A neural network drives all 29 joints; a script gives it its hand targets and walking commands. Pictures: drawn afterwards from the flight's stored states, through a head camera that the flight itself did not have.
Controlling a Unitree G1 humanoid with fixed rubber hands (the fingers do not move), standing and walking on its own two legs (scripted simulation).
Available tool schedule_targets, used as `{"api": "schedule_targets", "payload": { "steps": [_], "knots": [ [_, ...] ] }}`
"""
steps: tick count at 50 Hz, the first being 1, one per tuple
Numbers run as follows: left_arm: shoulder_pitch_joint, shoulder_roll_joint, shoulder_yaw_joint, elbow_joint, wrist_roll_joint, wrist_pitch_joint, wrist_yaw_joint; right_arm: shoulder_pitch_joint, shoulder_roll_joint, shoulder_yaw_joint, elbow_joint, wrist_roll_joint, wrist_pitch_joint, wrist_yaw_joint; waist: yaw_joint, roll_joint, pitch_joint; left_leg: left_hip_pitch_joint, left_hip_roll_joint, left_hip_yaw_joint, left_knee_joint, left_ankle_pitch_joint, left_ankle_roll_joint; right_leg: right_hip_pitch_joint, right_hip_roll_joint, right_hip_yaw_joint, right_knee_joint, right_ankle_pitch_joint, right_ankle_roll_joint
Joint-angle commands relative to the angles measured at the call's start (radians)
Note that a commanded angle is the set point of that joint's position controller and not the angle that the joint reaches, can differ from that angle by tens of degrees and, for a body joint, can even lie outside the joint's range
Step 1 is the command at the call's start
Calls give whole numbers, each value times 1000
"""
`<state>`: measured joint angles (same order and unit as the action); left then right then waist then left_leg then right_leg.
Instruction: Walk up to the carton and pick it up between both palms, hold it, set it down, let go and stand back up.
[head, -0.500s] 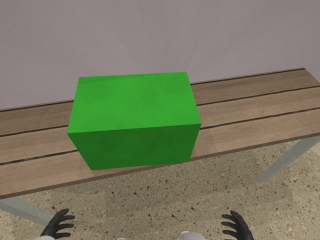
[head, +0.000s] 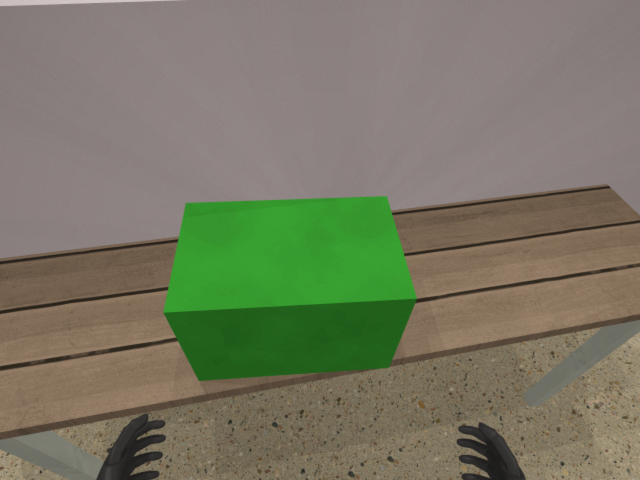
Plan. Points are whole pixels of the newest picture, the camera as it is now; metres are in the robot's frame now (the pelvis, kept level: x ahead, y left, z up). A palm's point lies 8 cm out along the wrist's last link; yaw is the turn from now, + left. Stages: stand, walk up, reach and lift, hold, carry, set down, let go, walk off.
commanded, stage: reach and lift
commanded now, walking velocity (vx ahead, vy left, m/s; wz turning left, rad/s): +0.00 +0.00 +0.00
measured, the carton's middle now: (292, 289) +0.40 +0.04 -0.02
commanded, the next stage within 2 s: none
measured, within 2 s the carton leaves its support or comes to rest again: neither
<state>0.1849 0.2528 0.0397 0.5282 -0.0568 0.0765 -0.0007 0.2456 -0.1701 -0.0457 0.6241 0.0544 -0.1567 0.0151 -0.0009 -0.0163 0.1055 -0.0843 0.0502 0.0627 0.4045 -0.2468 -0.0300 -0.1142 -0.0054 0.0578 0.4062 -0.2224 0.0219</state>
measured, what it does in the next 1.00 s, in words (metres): stands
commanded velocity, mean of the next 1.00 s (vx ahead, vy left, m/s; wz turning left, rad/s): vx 0.00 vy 0.00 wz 0.00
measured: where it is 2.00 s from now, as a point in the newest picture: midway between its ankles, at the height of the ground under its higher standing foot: outside the picture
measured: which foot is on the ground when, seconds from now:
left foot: down 0.00-1.00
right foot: down 0.00-1.00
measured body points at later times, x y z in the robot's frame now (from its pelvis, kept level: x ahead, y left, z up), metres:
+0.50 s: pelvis +0.01 +0.01 +0.00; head +0.00 +0.01 +0.45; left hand +0.16 +0.26 -0.05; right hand +0.18 -0.23 -0.06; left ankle -0.01 +0.13 -0.74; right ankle +0.00 -0.14 -0.74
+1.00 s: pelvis -0.01 +0.00 -0.01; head -0.02 +0.00 +0.44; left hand +0.20 +0.28 -0.02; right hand +0.24 -0.22 -0.02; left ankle -0.01 +0.13 -0.74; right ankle +0.00 -0.14 -0.74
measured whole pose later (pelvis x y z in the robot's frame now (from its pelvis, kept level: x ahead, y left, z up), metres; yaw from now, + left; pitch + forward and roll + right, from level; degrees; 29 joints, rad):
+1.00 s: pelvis -0.01 +0.00 -0.01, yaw +2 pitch -4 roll +0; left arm 0.09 0.35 -0.07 0.64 -0.35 -0.37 0.00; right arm 0.09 -0.26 0.02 0.62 0.30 -0.35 0.03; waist 0.03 0.00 0.04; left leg -0.15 0.03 0.02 0.49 -0.27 -0.02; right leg -0.16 -0.02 0.02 0.48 -0.26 0.02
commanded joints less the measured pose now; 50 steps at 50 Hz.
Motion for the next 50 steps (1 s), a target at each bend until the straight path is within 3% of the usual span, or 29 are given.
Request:
{"api": "schedule_targets", "payload": {
  "steps": [1,10,18,27,32,44,48,50],
  "knots": [
    [-61,146,42,-154,-18,-104,8,-47,-121,-43,-102,20,-84,-3,0,56,-151,126,-60,24,-37,310,-38,-22,40,-54,-97,206,-30],
    [3,146,15,-157,-72,-222,-2,-48,-157,-46,-88,71,-146,3,4,40,-132,135,-58,4,-39,400,-46,10,52,-56,-120,233,-36],
    [35,158,7,-162,-111,-312,-5,-25,-168,-22,-124,130,-190,14,21,42,-112,109,-63,-5,-42,405,-47,28,48,-43,-123,228,-42],
    [-57,201,-19,-158,-186,-403,10,-84,-172,-16,-214,162,-216,22,31,47,-106,44,-62,-4,-44,234,-31,-26,33,-31,-99,83,-44],
    [-94,220,-27,-136,-222,-436,13,-118,-180,-10,-239,182,-220,21,38,42,-132,20,-65,-7,-31,211,-28,-34,31,-29,-77,64,-40],
    [-237,251,-36,-49,-279,-515,-3,-283,-209,-3,-196,228,-267,9,30,17,-165,-74,-75,-22,-1,130,-25,-34,20,-24,-33,34,-39],
    [-318,260,-53,-58,-297,-498,2,-345,-229,5,-142,255,-245,11,19,50,-177,-63,-69,-24,-2,121,-31,-61,23,-29,-31,-5,-47],
    [-357,270,-54,-74,-306,-479,5,-390,-252,1,-160,261,-228,9,15,40,-212,-59,-67,-27,1,130,-28,-69,28,-36,-29,6,-43]
  ]
}}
